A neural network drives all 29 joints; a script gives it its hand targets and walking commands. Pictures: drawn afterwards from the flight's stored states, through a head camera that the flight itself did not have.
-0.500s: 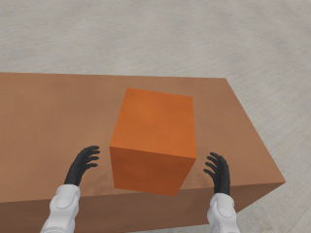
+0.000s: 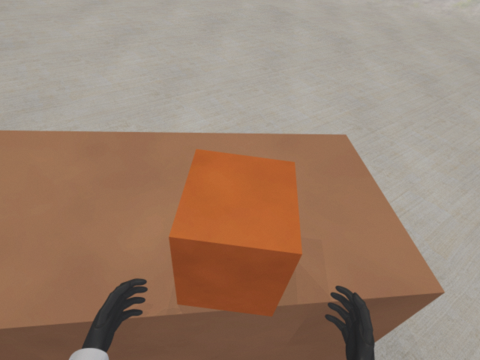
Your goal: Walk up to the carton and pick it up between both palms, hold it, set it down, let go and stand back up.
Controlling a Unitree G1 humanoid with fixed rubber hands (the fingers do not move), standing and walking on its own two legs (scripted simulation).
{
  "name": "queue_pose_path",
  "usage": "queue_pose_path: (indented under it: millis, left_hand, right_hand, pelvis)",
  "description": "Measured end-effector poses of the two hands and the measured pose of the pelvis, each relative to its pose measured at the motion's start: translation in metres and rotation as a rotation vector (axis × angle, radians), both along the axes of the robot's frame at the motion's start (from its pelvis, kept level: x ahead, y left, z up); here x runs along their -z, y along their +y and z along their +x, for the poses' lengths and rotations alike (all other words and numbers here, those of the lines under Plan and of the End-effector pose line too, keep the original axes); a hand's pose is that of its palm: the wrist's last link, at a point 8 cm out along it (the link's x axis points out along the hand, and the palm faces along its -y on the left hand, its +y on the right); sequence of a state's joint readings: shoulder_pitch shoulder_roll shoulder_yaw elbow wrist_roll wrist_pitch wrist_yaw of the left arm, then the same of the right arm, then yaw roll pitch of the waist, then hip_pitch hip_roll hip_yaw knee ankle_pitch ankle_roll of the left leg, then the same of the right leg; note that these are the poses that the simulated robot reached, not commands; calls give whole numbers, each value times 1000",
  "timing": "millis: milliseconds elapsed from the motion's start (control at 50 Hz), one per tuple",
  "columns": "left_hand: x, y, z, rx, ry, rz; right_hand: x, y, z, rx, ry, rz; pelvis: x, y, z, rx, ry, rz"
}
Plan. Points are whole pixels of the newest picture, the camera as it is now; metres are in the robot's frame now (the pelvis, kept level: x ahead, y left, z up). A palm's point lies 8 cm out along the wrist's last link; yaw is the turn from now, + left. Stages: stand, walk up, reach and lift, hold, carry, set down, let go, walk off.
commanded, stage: set down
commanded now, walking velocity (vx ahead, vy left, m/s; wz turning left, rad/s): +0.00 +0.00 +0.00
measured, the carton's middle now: (234, 234) +0.36 -0.02 -0.02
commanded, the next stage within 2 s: let go in 1.66 s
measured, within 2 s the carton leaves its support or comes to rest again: neither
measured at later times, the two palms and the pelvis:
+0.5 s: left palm (102, 336) +0.19 +0.20 -0.04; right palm (355, 348) +0.15 -0.20 -0.03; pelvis +0.00 +0.00 +0.00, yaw +0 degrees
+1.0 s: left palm (99, 343) +0.18 +0.21 -0.05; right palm (358, 353) +0.14 -0.21 -0.04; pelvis +0.00 +0.00 +0.00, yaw +0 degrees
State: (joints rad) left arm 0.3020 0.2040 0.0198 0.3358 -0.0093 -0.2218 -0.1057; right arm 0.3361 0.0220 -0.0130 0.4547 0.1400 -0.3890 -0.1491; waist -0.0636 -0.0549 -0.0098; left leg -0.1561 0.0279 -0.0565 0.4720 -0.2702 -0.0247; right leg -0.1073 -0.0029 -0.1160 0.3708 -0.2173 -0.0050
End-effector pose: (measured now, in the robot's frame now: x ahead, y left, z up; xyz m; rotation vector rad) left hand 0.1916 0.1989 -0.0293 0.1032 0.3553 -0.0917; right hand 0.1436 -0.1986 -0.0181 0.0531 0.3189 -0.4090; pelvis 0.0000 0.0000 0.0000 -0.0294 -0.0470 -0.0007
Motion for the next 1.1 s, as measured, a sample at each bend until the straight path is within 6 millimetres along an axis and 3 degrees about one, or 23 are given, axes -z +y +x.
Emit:
queue_pose_path:
  millis: [240, 1100]
  left_hand:
    - [3, 0, 11, -23, 61, 17]
    - [22, 10, -8, -95, 291, 72]
  right_hand:
    - [4, 4, 10, -65, 47, 0]
    - [23, -10, -1, -157, 209, -39]
  pelvis:
    - [0, 0, 0, -1, -18, 0]
    - [0, -1, -1, -1, -35, 2]
